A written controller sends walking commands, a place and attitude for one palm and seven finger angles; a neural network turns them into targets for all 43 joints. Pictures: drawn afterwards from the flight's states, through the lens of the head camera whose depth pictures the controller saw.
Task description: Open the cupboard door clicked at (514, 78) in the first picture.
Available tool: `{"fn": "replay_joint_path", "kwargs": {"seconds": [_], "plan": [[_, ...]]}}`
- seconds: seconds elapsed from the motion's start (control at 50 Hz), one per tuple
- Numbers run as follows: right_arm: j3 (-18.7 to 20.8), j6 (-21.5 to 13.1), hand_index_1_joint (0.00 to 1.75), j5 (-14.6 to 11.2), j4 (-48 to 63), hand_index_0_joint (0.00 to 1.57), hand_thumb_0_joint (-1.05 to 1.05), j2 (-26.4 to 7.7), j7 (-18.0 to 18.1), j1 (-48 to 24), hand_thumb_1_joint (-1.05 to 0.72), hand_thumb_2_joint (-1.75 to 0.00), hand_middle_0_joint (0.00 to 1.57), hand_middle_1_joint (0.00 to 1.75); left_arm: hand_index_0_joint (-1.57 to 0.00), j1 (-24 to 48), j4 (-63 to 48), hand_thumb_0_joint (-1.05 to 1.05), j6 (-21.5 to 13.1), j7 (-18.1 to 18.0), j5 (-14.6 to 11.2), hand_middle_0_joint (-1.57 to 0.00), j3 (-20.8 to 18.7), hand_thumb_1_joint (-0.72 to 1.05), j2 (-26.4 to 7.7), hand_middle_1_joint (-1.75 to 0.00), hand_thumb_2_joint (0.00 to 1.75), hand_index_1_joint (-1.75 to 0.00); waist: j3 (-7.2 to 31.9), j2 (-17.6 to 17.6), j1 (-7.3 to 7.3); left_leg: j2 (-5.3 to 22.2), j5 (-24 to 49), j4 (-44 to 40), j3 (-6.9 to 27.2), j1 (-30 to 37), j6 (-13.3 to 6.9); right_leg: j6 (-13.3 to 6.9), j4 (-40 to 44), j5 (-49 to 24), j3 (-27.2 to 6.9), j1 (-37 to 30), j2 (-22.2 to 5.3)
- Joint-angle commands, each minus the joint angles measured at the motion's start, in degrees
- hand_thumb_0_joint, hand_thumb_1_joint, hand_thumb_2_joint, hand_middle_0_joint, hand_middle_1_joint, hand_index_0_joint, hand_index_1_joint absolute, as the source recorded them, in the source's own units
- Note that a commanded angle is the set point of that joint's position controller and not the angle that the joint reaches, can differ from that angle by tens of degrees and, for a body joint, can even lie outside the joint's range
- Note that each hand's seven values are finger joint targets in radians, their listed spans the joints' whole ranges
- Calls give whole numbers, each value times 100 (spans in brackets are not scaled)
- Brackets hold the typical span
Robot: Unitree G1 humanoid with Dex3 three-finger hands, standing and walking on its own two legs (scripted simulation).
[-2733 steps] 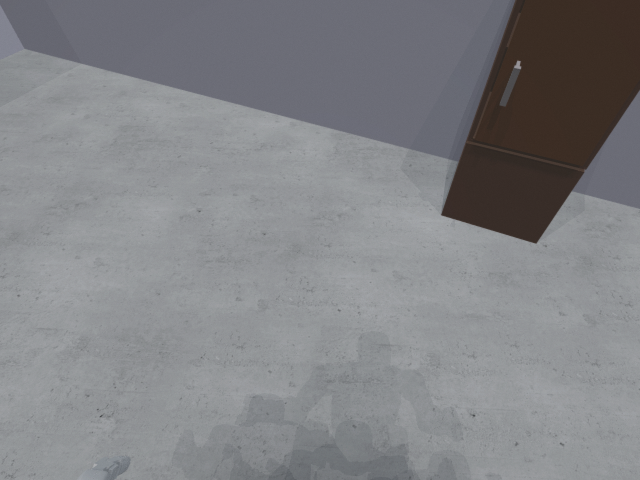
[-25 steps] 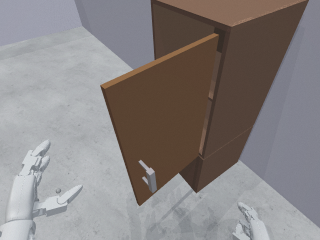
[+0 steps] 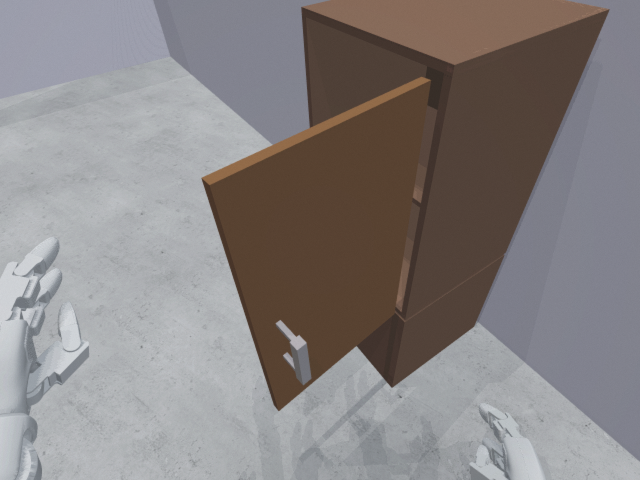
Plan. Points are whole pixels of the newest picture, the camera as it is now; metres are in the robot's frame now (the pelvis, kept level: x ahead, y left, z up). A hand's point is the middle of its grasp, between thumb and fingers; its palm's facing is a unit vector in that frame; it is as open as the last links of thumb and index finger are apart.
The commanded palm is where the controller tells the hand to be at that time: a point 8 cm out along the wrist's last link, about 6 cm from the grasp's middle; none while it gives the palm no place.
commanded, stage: draw the hand back to the body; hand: left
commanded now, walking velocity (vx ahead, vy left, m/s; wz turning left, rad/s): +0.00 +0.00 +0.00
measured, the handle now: (293, 352) +0.35 +0.10 -0.12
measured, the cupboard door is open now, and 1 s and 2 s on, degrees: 97 97 97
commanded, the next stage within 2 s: step back with the hand held close in 0.12 s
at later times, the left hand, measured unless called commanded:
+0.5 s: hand (68, 356) +0.18 +0.26 +0.15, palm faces +0.37 -0.79 -0.50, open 7.4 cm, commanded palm +0.12 +0.31 +0.17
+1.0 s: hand (0, 430) +0.11 +0.28 +0.15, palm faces +0.42 -0.78 -0.47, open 7.4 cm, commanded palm +0.05 +0.32 +0.17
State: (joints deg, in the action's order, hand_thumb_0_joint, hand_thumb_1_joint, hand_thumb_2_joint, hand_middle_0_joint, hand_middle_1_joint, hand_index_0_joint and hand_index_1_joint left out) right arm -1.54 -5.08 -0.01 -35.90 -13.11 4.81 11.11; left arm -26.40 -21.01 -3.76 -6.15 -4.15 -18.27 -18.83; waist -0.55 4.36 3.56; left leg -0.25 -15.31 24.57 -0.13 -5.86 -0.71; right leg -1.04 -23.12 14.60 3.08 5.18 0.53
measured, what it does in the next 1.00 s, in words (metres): shifts its weight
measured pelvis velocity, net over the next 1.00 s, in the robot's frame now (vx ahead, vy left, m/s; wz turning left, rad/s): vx -0.09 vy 0.02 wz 0.01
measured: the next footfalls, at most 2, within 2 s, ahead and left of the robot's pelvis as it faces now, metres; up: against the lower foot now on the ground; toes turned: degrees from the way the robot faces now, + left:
right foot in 1.80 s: -0.27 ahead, -0.10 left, +0.00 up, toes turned +1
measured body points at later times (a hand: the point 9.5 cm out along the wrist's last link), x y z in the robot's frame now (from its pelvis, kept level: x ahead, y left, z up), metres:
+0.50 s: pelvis -0.02 +0.01 +0.00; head +0.00 -0.01 +0.45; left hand +0.15 +0.30 +0.18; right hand +0.16 -0.24 -0.09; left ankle -0.02 +0.11 -0.74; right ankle -0.02 -0.10 -0.74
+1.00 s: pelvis -0.09 +0.02 -0.01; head -0.07 +0.03 +0.44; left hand +0.08 +0.32 +0.18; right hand +0.09 -0.22 -0.09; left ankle -0.02 +0.11 -0.74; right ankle -0.02 -0.10 -0.74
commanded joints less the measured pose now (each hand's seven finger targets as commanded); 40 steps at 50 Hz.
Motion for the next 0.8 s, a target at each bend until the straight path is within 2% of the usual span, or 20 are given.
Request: {"fn": "replay_joint_path", "kwargs": {"seconds": [0.0, 0.04, 0.08, 0.1, 0.12, 0.14, 0.16, 0.2, 0.22, 0.24, 0.26, 0.28, 0.3, 0.34, 0.36, 0.42, 0.48, 0.64, 0.72, 0.78], "plan": [[202, -383, 30, -21, 939, 20, 0, -519, 54, -813, -90, -90, 20, 30, -20, 592, -1327, 0, -419, -129, 22, -20, -826, 90, -1234, -30, 90, -30, 487, -78, 27, 56, 1477, -325, -37, 71, -53, 47, 364, -1363, -103, -132, -89], [195, -398, 30, -19, 902, 20, 0, -517, 57, -821, -90, -90, 20, 30, -20, 627, -1252, 0, -417, -123, 25, -20, -776, 90, -1180, -30, 90, -30, 293, -38, 6, 60, 1324, -369, -21, 21, -37, 39, 440, -1182, -111, -63, -83], [217, -432, 30, -18, 888, 20, 0, -522, 62, -828, -90, -90, 20, 30, -20, 599, -1245, 0, -445, -126, 28, -20, -789, 90, -1192, -30, 90, -30, 349, -55, 21, 57, 1252, -393, -35, 77, -48, 49, 470, -1091, -122, -56, -74], [212, -437, 30, -17, 862, 20, 0, -518, 61, -819, -90, -90, 20, 30, -20, 550, -1126, 0, -444, -127, 24, -20, -777, 90, -1151, -30, 90, -30, 248, -121, 15, 51, 1183, -401, -40, 46, -52, 55, 506, -1022, -122, -8, -72], [211, -437, 30, -17, 852, 20, 0, -528, 52, -825, -90, -90, 20, 30, -20, 606, -1161, 0, -452, -118, 33, -20, -721, 90, -1116, -30, 90, -30, 271, -2, 10, 43, 1120, -431, -23, 29, -32, 34, 538, -917, -134, -62, -75], [216, -452, 30, -20, 856, 20, 0, -523, 55, -836, -90, -90, 20, 30, -20, 591, -1139, 0, -464, -119, 24, -20, -732, 90, -1130, -30, 90, -30, 192, -102, 10, 56, 1088, -445, -14, 35, -41, 46, 554, -888, -133, 3, -68], [225, -458, 30, -20, 845, 20, 0, -528, 57, -824, -90, -90, 20, 30, -20, 565, -1121, 0, -469, -112, 34, -20, -704, 90, -1087, -30, 90, -30, 224, -34, 12, 57, 1105, -447, -33, 77, -45, 49, 552, -891, -131, 9, -64], [239, -471, 30, -7, 833, 20, 0, -530, 65, -822, -90, -90, 20, 30, -20, 560, -1093, 0, -477, -111, 32, -20, -746, 90, -1120, -30, 90, -30, 278, -189, 21, 52, 1153, -449, -46, 104, -61, 64, 550, -967, -134, -32, -57], [233, -489, 30, -13, 857, 20, 0, -538, 62, -854, -90, -90, 20, 30, -20, 771, -1416, 0, -520, -130, 30, -20, -890, 90, -1328, -30, 90, -30, 397, -42, 45, 37, 1166, -449, -25, 109, -48, 44, 570, -967, -161, -141, -68], [257, -321, 30, -21, 1024, 20, 0, -711, 59, -783, -90, -90, 20, 30, -20, 976, -1580, 0, -707, -163, 90, -20, -1482, 90, -1858, -30, 90, -30, -156, -336, -247, 126, 874, -192, 132, -433, -133, 76, 875, -1091, -570, 496, -348], [291, -210, 30, 2, 895, 20, 0, -645, 50, -769, -90, -90, 20, 30, -20, 397, -1040, 0, -715, -111, 91, -20, -1261, 90, -1497, -30, 90, -30, -24, -631, -261, 101, 812, -46, 146, -365, -136, 65, 943, -1001, -573, 573, -458], [312, -135, 30, 7, 944, 20, 0, -664, 26, -765, -90, -90, 20, 30, -20, 184, -1072, 0, -735, -80, 99, -20, -1063, 90, -1309, -30, 90, -30, 25, -633, -282, 101, 833, 8, 128, -363, -120, 61, 938, -986, -564, 652, -504], [327, -93, 30, 13, 966, 20, 0, -685, 21, -764, -90, -90, 20, 30, -20, 90, -1219, 0, -792, -74, 104, -20, -998, 90, -1261, -30, 90, -30, 138, -417, -305, 121, 945, -8, 128, -383, -109, 51, 843, -1078, -507, 639, -518], [346, -25, 30, 19, 1001, 20, 0, -698, 41, -721, -90, -90, 20, 30, -20, -159, -1336, 0, -868, -94, 90, -20, -1030, 90, -1255, -30, 90, -30, 510, -27, -313, 185, 1475, -131, 171, -363, -81, 49, 501, -1605, -335, 356, -468], [366, 17, 30, 16, 1039, 20, 0, -706, 52, -707, -90, -90, 20, 30, -20, -277, -1397, 0, -888, -111, 82, -20, -1084, 90, -1301, -30, 90, -30, 705, 29, -306, 221, 1781, -156, 167, -311, -73, 77, 361, -1813, -278, 249, -419], [399, 131, 30, -9, 1111, 20, 0, -704, 85, -735, -90, -90, 20, 30, -20, -439, -1546, 0, -872, -158, 51, -20, -1203, 90, -1430, -30, 90, -30, 1036, -35, -300, 280, 2406, -125, 187, -311, -59, 113, 91, -2333, -206, 38, -359], [440, 239, 30, -41, 1191, 20, 0, -687, 99, -729, -90, -90, 20, 30, -20, -523, -1560, 0, -842, -192, 27, -20, -1307, 90, -1518, -30, 90, -30, 1106, -357, -306, 313, 2359, -85, 176, -440, -46, 139, -5, -2458, -244, 38, -343], [450, 249, 30, -66, 1300, 20, 0, -730, 109, -720, -90, -90, 20, 30, -20, -586, -1855, 0, -888, -263, 75, -20, -1289, 90, -1550, -30, 90, -30, 957, -85, -307, 413, 1480, -298, 338, -1169, -127, 167, -229, -1753, -289, 20, -236], [451, 194, 30, -38, 1332, 20, 0, -799, 99, -736, -90, -90, 20, 30, -20, -602, -1870, 0, -958, -286, 151, -20, -1421, 90, -1607, -30, 90, -30, 802, 208, -275, 570, 253, -666, 565, -2127, -277, 199, -591, -1225, -299, -382, -85], [436, 126, 30, -54, 1368, 20, 0, -794, 80, -680, -90, -90, 20, 30, -20, -528, -1873, 0, -1022, -292, 194, -20, -1403, 90, -1522, -30, 90, -30, 588, 50, -308, 596, -888, -716, 624, -2805, -356, 191, -701, -941, -439, -516, -90]]}}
